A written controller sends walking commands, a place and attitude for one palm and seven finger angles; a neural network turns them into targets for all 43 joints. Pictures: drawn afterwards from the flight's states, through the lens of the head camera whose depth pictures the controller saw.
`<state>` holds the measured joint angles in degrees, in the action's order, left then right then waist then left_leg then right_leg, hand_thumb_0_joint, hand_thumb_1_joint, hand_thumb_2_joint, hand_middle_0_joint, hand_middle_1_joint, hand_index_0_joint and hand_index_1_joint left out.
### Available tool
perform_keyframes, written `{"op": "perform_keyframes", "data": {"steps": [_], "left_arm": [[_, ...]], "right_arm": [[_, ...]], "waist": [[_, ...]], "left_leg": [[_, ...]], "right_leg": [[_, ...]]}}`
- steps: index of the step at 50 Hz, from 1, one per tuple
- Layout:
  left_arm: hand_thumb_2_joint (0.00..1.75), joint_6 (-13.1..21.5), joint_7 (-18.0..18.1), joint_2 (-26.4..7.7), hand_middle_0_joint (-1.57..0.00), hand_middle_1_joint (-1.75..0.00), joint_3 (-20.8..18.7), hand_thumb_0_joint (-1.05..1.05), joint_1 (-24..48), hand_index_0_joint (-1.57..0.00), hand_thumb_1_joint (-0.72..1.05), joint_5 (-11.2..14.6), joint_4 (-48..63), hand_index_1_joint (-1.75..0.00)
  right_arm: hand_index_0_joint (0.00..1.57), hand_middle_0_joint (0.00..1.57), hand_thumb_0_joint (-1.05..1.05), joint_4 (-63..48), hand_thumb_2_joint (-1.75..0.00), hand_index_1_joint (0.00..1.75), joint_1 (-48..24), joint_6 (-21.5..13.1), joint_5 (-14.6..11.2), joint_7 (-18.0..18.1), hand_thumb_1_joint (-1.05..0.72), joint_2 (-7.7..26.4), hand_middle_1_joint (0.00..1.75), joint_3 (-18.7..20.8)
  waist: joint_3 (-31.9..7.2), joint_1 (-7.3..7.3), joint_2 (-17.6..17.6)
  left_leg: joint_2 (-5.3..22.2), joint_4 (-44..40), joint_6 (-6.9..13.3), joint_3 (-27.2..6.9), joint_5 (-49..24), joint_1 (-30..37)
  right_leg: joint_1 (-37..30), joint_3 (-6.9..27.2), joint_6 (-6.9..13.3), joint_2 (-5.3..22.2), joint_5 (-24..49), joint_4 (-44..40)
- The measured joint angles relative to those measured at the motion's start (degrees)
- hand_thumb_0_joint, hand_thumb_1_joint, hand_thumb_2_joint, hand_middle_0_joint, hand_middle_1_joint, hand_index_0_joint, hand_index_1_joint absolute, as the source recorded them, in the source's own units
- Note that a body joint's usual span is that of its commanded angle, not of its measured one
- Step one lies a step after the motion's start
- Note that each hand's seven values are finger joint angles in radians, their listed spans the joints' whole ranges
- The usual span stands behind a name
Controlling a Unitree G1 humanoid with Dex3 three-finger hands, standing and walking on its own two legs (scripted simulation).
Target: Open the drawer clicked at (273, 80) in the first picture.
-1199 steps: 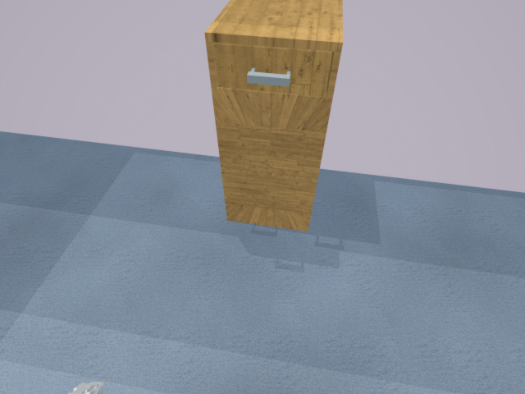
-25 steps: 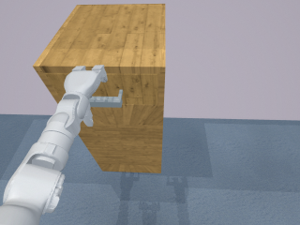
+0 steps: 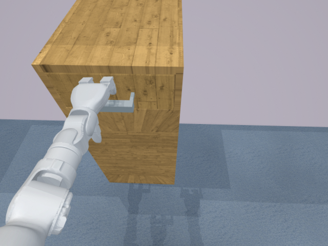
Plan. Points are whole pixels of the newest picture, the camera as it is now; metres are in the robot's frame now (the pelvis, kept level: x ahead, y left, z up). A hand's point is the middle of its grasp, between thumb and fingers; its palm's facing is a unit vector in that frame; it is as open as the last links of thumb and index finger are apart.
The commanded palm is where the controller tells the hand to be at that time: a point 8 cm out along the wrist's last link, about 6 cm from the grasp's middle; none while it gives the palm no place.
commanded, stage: lower the fingers behind the handle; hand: left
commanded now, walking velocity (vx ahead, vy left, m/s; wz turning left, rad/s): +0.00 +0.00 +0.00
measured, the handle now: (112, 100) +0.51 +0.15 +0.04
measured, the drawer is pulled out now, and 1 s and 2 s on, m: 0.00 0.00 0.00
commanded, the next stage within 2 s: lift the fingers back up to retry in 0.92 s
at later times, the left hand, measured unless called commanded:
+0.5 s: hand (101, 110) +0.46 +0.17 +0.05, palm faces +0.00 -0.02 -1.00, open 13.9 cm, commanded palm +0.44 +0.18 +0.08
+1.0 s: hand (102, 110) +0.46 +0.17 +0.05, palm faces +0.00 +0.00 -1.00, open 13.8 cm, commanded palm +0.44 +0.17 +0.08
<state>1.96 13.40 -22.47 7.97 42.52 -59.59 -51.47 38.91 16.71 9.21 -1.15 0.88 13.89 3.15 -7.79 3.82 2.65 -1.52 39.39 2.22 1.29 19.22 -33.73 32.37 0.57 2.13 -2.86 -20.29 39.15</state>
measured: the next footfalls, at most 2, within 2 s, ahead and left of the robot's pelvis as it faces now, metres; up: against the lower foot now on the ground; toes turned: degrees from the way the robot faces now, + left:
none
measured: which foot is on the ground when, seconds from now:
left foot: down 0.00-1.00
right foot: down 0.00-1.00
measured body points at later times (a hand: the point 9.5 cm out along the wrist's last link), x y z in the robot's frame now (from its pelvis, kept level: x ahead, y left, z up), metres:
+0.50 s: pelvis -0.01 +0.00 -0.01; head +0.05 +0.00 +0.44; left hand +0.46 +0.17 +0.10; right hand +0.02 -0.26 -0.14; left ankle -0.01 +0.10 -0.72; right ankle -0.02 -0.10 -0.72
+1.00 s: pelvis -0.02 +0.00 -0.02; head +0.05 +0.00 +0.43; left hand +0.46 +0.17 +0.10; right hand +0.01 -0.26 -0.15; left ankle -0.01 +0.10 -0.72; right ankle -0.02 -0.10 -0.72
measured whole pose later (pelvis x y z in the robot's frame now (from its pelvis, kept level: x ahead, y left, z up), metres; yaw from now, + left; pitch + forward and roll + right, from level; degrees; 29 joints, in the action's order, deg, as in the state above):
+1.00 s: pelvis -0.02 +0.00 -0.02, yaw +0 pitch +17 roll -1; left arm -1.6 16.2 -22.2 10.2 50.8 -60.8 -59.4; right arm 38.3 20.7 7.8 -1.3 1.0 14.1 2.1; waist -9.0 5.6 2.7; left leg -1.2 46.0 2.5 1.0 20.0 -42.7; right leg 40.8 -0.1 1.9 -3.2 -20.8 45.0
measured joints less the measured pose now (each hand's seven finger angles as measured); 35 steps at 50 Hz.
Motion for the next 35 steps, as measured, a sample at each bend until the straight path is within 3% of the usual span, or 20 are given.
{"op": "perform_keyframes", "data": {"steps": [10, 19, 35], "left_arm": [[0.3, 1.08, 2.12, 0.58, -0.32, -1.22, -0.62, 0.0, 0.22, -0.31, -0.49, -1.03, -1.2, -1.2], [0.3, -1.79, 4.19, 1.43, -0.32, -1.27, 0.79, 0.0, 2.89, -0.31, -0.49, -1.57, -4.51, -1.2], [0.3, -2.52, 3.26, 0.44, -0.28, -1.3, 1.61, 0.0, 5.58, -0.32, -0.49, -1.45, -6.56, -1.2]], "right_arm": [[0.2, 0.2, 0.01, 0.18, -0.9, 0.3, 1.55, -0.1, 0.25, 0.02, -0.9, -0.2, 0.3, -0.19], [0.2, 0.2, 0.01, 0.52, -0.9, 0.3, 2.27, -0.13, 0.25, -0.27, -0.9, 0.12, 0.3, -0.07], [0.2, 0.2, 0.01, -0.65, -0.9, 0.3, 3.68, -0.66, -0.03, 0.13, -0.9, 0.36, 0.3, -0.66]], "waist": [[-0.57, 0.35, -0.14], [-1.07, 0.75, -0.02], [-1.27, 1.5, -0.23]], "left_leg": [[0.12, 1.44, 0.28, 0.38, 0.47, -1.87], [0.16, 2.93, 0.39, 0.33, 0.66, -3.86], [0.42, 5.23, 0.26, 0.06, 0.74, -6.83]], "right_leg": [[1.82, 0.31, -0.29, -0.1, -0.18, 1.12], [3.68, 0.17, -0.4, -0.12, -0.28, 2.38], [6.51, -0.26, -0.26, -0.35, -0.32, 4.48]]}}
